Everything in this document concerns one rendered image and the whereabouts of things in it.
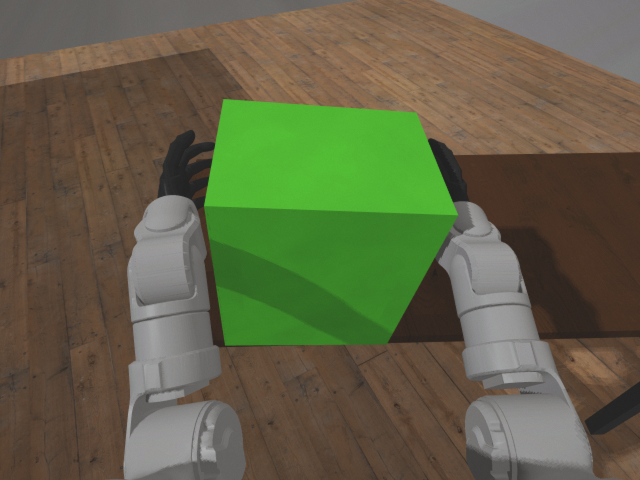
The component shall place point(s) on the robot right hand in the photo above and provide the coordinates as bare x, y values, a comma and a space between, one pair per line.
450, 170

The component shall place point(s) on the robot right upper arm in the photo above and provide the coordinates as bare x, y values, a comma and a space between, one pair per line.
526, 437

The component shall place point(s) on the left robot forearm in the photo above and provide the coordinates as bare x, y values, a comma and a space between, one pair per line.
168, 295

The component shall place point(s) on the carton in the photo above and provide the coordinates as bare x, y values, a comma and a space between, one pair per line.
322, 221

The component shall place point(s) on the robot left hand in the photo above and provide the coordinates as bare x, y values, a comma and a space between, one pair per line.
176, 173

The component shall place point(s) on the right robot forearm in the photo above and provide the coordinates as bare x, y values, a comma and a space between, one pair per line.
503, 348

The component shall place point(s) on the table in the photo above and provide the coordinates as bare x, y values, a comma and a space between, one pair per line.
573, 221

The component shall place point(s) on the robot left upper arm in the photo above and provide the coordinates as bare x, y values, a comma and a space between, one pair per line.
195, 441

